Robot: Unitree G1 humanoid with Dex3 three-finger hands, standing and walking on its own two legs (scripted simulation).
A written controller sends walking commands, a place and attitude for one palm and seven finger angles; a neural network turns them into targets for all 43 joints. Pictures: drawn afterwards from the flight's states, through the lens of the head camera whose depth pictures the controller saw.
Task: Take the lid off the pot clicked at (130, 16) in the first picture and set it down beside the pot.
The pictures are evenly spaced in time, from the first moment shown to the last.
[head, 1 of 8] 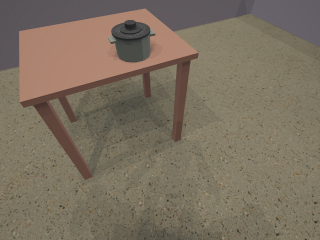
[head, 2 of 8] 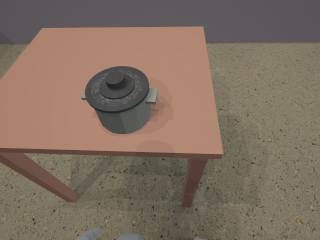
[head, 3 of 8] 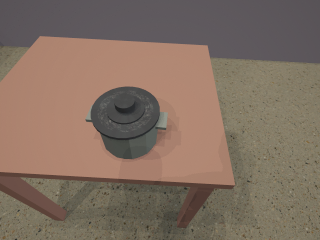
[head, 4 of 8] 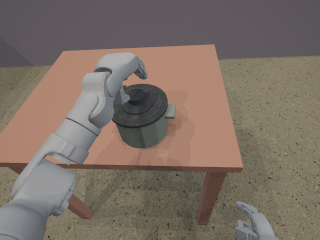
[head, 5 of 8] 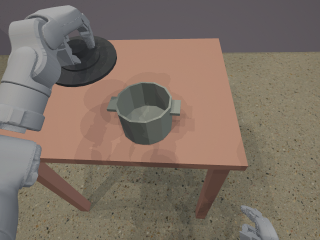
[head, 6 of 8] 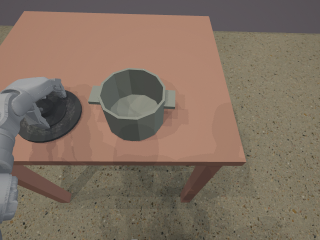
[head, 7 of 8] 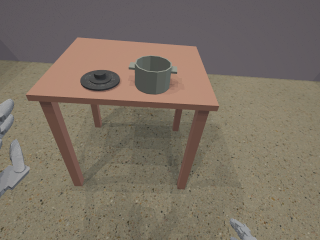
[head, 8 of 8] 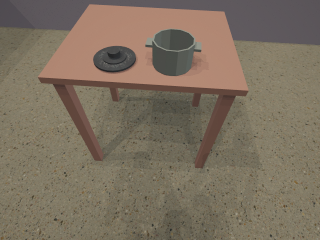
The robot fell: no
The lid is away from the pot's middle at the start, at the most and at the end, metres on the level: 0.00 0.25 0.24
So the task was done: yes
